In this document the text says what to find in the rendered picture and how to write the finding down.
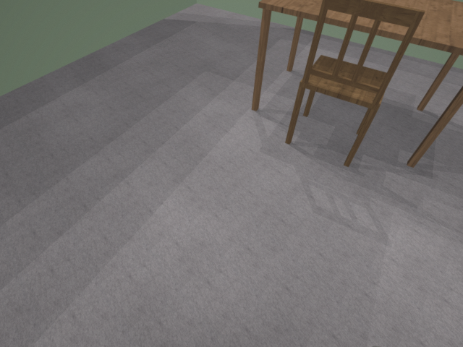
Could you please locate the chair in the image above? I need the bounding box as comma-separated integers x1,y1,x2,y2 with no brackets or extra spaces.
285,0,425,167

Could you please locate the table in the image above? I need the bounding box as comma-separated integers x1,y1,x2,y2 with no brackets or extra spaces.
252,0,463,168

